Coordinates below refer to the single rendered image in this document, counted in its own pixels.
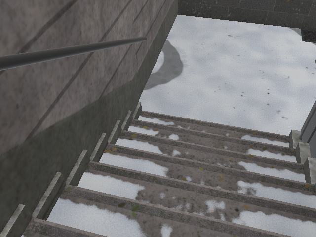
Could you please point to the stairs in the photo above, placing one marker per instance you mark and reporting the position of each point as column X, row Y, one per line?
column 169, row 176

